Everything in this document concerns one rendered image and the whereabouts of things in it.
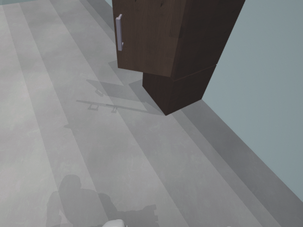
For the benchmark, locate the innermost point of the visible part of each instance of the handle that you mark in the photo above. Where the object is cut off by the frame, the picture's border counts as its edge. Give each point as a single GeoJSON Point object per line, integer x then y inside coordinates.
{"type": "Point", "coordinates": [119, 33]}

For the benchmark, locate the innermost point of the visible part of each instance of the cupboard door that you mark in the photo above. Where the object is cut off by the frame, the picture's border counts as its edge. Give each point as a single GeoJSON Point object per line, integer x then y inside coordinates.
{"type": "Point", "coordinates": [150, 31]}

